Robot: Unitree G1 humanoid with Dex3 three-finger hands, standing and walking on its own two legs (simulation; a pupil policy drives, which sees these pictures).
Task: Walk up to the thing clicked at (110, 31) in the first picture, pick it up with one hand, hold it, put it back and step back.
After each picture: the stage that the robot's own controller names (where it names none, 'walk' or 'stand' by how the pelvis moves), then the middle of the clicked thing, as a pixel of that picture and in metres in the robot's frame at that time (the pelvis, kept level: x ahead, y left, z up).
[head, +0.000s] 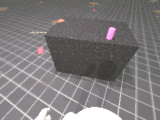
stand; (110, 33) +0.91 -0.22 +0.07
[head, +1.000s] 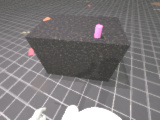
rise first; (98, 31) +0.82 -0.03 +0.09
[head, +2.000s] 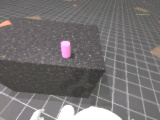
rise first; (65, 49) +0.48 +0.21 +0.09
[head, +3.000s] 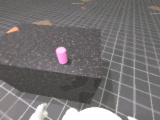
stand; (62, 55) +0.44 +0.23 +0.08
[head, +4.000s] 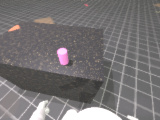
stand; (63, 56) +0.43 +0.21 +0.07
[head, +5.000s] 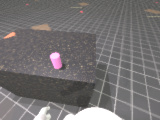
stand; (56, 61) +0.42 +0.27 +0.06
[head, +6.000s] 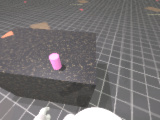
stand; (55, 61) +0.40 +0.27 +0.06
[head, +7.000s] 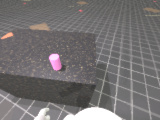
rise first; (55, 62) +0.40 +0.27 +0.06
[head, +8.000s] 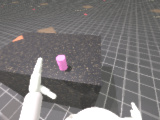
rise first; (62, 62) +0.40 +0.25 +0.07
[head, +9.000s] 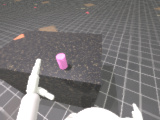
go down; (62, 61) +0.41 +0.26 +0.07
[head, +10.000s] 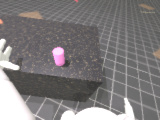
go down; (59, 57) +0.41 +0.22 +0.08
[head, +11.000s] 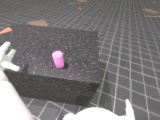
go down; (58, 59) +0.41 +0.24 +0.08
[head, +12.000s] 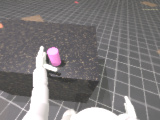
close; (54, 57) +0.41 +0.25 +0.10
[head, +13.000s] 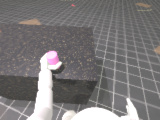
lift; (53, 60) +0.39 +0.25 +0.10
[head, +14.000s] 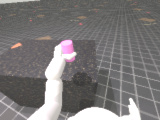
lift; (68, 51) +0.36 +0.15 +0.26
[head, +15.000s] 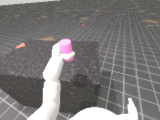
hold; (66, 50) +0.35 +0.16 +0.27
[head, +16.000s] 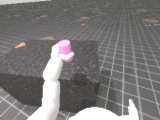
hold; (65, 51) +0.35 +0.16 +0.26
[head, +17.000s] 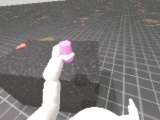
crouch; (66, 52) +0.35 +0.16 +0.26
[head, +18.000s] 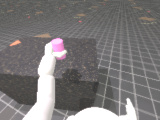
crouch; (59, 49) +0.38 +0.21 +0.24
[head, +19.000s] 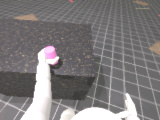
lower; (51, 55) +0.43 +0.25 +0.09
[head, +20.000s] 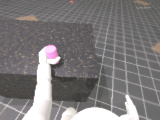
lower; (52, 55) +0.42 +0.25 +0.11
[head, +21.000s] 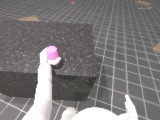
lower; (53, 55) +0.42 +0.25 +0.11
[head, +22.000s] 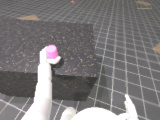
lower; (53, 55) +0.42 +0.25 +0.11
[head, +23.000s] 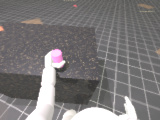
loosen; (57, 59) +0.40 +0.23 +0.10
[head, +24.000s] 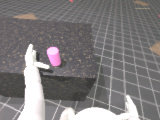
withdraw; (54, 57) +0.40 +0.23 +0.10
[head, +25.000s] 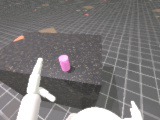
sink last; (64, 63) +0.39 +0.23 +0.08
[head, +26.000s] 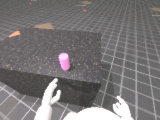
stand; (64, 61) +0.40 +0.22 +0.07
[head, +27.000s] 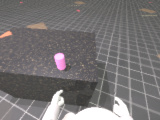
stand; (60, 61) +0.40 +0.23 +0.07
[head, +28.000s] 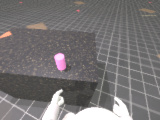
stand; (60, 62) +0.40 +0.23 +0.07
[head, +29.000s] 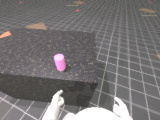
stand; (60, 62) +0.39 +0.23 +0.07
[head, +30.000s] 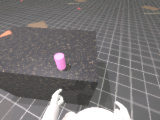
stand; (60, 61) +0.40 +0.23 +0.07
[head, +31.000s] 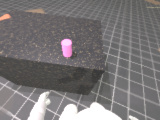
walk; (67, 48) +0.47 +0.19 +0.09
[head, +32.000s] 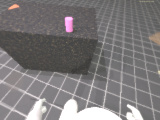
walk; (69, 24) +0.77 +0.24 +0.09
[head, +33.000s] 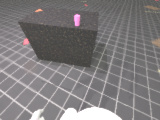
stand; (77, 20) +1.10 +0.23 +0.09
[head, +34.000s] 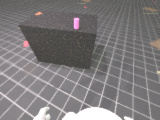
stand; (76, 23) +1.09 +0.22 +0.06
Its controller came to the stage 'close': yes
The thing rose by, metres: 0.20
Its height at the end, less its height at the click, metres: +0.00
